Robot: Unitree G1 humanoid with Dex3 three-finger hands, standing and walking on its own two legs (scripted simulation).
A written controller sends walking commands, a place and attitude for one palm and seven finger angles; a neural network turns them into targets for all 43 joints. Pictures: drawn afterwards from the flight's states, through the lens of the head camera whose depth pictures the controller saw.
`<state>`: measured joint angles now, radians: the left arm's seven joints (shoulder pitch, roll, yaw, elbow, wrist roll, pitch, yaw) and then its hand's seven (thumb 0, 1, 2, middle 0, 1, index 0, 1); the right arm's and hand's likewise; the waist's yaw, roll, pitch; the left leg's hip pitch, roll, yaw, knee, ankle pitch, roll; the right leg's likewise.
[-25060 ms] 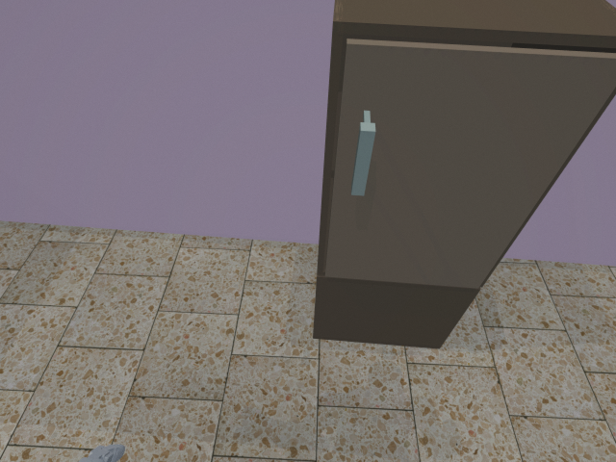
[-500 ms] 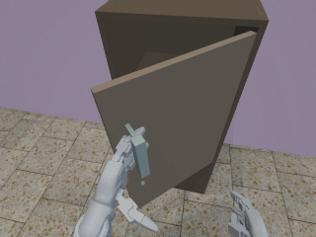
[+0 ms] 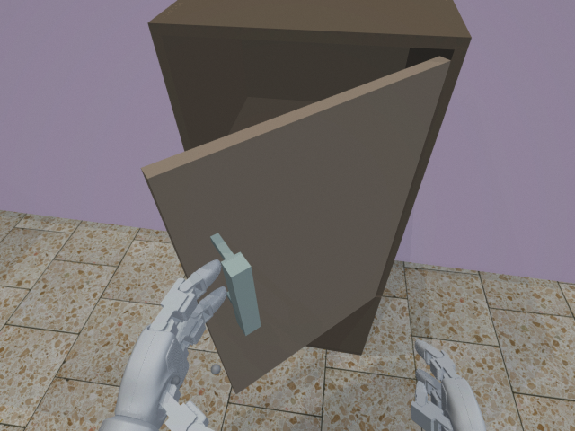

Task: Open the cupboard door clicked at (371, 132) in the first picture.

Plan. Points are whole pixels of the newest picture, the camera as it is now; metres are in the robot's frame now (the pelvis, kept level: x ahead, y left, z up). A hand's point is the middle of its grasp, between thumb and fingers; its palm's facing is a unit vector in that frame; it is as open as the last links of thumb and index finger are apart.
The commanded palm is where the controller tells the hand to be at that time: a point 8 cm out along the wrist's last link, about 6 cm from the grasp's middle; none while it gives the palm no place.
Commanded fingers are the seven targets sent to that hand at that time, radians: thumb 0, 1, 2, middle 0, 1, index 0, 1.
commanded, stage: slide the hand sideways off the handle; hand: left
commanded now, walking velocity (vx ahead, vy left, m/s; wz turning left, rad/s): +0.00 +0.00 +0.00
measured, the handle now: (234, 285) +0.27 +0.09 +0.12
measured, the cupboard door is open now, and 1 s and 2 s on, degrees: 44 44 44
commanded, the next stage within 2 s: draw the hand back to the body in 0.46 s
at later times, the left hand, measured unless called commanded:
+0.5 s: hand (160, 400) +0.14 +0.14 +0.10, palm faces -0.07 -1.00 -0.05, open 16.3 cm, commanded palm +0.10 +0.19 +0.12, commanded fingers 0.00 -0.50 0.30 -0.15 -0.30 -0.15 -0.30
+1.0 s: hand (119, 375) +0.15 +0.18 +0.13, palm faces -0.08 -0.99 -0.12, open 16.3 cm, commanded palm +0.11 +0.24 +0.15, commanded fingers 0.00 -0.40 0.34 -0.15 -0.30 -0.15 -0.30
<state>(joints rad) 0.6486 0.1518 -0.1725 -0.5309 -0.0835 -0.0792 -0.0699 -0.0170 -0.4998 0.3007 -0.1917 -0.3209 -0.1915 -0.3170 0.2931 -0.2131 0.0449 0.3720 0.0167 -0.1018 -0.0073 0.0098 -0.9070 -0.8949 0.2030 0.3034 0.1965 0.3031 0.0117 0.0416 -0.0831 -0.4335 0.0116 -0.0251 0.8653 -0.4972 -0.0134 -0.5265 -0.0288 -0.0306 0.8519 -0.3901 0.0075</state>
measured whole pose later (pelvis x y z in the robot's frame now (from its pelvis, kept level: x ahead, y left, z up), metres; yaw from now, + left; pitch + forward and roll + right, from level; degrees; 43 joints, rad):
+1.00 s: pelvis +0.00 +0.02 +0.00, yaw +1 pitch +2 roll -2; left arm 0.65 0.28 0.12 -0.57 -0.25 0.02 -0.24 -0.02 -0.50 0.30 -0.15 -0.30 -0.15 -0.30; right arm 0.30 -0.22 0.07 0.43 0.06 -0.21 -0.07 0.01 -0.91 -0.89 0.20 0.30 0.20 0.30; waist 0.03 0.06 -0.11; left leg -0.42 0.01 -0.04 0.90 -0.51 0.01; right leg -0.48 -0.03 -0.04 0.82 -0.38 0.03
